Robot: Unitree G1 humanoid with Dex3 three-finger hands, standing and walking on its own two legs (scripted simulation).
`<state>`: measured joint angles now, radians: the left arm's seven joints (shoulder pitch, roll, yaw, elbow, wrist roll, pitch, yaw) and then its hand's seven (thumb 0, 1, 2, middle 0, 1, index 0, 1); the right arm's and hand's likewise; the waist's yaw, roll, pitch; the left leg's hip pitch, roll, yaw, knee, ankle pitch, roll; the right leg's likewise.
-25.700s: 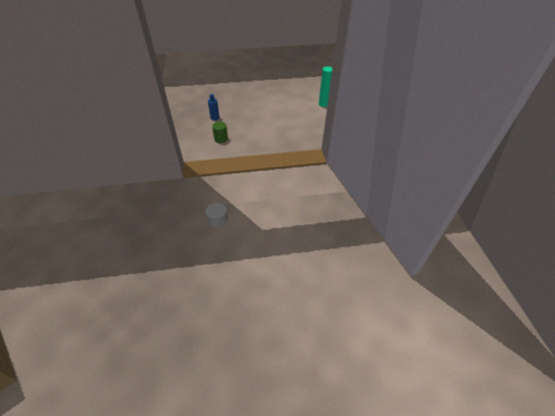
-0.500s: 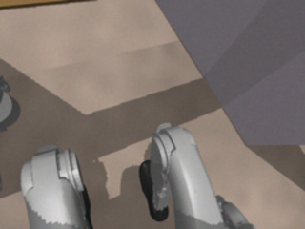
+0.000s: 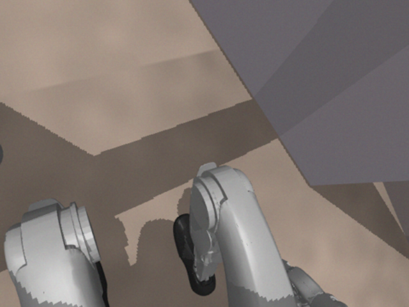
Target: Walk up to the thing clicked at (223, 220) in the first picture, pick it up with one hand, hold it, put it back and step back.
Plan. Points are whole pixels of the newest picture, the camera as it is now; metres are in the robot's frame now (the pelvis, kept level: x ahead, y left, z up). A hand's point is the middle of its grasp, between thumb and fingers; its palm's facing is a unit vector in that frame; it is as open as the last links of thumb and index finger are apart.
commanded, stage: rest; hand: left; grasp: from above
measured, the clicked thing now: out of the picture +0.41 +0.34 -0.26
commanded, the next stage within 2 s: open in 0.34 s
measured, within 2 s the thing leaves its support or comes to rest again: rests again in 1.86 s
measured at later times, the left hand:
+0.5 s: hand out of the picture +0.41 +0.33 -0.24, palm faces -0.45 -0.18 -0.87, open 11.7 cm
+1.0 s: hand out of the picture +0.41 +0.33 -0.24, palm faces -0.43 -0.16 -0.89, open 13.7 cm
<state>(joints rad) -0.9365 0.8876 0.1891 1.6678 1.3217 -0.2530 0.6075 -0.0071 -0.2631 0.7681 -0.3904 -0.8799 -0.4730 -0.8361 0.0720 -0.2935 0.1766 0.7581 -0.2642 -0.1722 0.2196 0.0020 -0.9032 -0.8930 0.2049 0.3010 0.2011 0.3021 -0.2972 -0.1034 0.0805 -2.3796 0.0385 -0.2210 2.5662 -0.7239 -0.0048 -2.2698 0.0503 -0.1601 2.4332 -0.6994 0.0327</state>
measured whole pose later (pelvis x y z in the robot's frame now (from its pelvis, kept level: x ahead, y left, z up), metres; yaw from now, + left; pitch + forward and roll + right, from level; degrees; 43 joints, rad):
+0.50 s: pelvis -0.01 +0.00 +0.00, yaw -1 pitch +27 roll -13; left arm -0.98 0.97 0.16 1.76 1.30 -0.27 0.63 -0.01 -0.26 0.77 -0.38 -0.88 -0.47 -0.84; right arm 0.07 -0.32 0.24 0.72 -0.28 -0.23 0.25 0.00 -0.91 -0.90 0.20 0.30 0.20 0.30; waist -0.33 -0.13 0.13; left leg -2.36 0.04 -0.25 2.58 -0.71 0.00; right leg -2.24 0.06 -0.18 2.42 -0.67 0.04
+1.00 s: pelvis -0.01 +0.00 +0.00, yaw -2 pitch +26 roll -14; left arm -0.98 0.96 0.14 1.74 1.28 -0.23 0.65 0.00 -0.46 0.95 -0.10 -1.05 -0.12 -1.03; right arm 0.05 -0.33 0.26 0.71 -0.28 -0.26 0.27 0.00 -0.90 -0.90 0.20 0.30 0.20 0.30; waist -0.33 -0.14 0.13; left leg -2.36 0.04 -0.26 2.58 -0.72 0.00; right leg -2.23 0.07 -0.19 2.41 -0.67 0.05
